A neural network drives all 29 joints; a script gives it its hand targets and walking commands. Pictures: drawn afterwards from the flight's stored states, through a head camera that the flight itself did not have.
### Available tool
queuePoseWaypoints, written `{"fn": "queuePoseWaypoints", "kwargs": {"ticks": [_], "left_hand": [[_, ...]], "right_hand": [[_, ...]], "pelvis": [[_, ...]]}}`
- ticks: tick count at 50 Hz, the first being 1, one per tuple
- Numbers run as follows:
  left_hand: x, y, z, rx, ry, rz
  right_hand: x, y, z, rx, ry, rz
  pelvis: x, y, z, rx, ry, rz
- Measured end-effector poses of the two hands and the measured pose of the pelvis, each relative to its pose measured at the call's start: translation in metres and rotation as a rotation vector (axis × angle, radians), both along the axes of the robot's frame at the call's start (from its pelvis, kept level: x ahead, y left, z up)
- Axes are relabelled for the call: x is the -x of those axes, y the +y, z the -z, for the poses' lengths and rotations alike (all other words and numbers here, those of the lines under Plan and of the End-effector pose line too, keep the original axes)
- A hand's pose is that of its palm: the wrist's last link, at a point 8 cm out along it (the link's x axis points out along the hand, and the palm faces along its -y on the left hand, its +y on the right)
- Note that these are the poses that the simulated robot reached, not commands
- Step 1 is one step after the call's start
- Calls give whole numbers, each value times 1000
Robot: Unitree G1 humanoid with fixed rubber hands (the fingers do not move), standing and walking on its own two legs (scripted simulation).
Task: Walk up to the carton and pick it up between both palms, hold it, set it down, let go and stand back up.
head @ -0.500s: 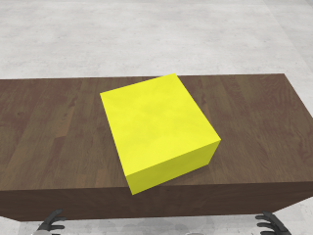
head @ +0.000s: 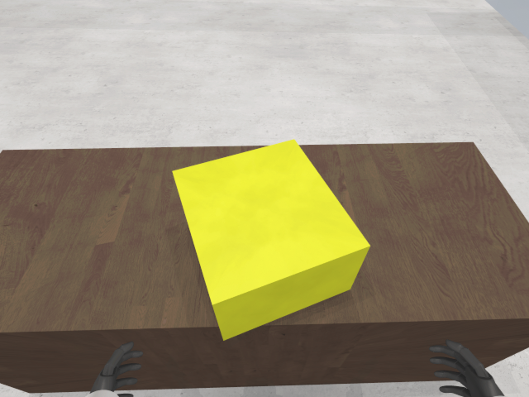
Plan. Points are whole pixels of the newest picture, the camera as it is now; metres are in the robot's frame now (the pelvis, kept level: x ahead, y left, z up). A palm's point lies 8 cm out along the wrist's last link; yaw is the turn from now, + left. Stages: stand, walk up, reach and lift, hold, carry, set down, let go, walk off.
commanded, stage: reach and lift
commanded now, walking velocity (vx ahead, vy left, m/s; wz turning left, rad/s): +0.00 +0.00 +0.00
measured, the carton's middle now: (262, 230) +0.45 +0.03 -0.09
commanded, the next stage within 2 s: none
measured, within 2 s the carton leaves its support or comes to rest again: neither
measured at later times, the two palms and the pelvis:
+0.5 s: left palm (114, 383) +0.16 +0.24 -0.06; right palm (486, 386) +0.16 -0.30 -0.06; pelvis +0.00 +0.00 +0.00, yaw +0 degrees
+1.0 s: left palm (137, 375) +0.17 +0.21 -0.05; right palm (493, 363) +0.19 -0.31 -0.04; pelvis +0.01 -0.01 +0.00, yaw +0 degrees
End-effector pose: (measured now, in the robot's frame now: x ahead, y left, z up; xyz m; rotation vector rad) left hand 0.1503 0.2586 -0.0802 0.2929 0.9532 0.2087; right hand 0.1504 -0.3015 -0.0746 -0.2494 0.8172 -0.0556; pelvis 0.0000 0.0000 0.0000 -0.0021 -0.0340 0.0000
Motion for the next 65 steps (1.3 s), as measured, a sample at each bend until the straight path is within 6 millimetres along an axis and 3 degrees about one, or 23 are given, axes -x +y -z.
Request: {"fn": "queuePoseWaypoints", "kwargs": {"ticks": [5,18,28,39,50,65], "left_hand": [[10,-2,-2,-1,-39,-25],[-5,-6,-16,13,-188,-51],[-15,-23,-16,55,-270,-70],[-11,-40,-16,75,-340,-99],[-22,-52,-27,77,-445,-112],[-39,-53,-36,104,-542,-162]], "right_hand": [[6,0,-1,-22,-13,-1],[-1,1,-10,-92,-90,38],[-14,0,-18,-131,-180,59],[-28,1,-29,-151,-271,-4],[-35,-8,-37,-169,-326,-39],[-51,-6,-37,-191,-352,-92]], "pelvis": [[7,-1,0,-2,-10,0],[7,-1,0,-2,-9,0],[0,-1,0,-1,1,-1],[-5,-3,0,-1,8,0],[-7,-9,0,-3,18,2],[-18,-13,1,-8,83,0]]}}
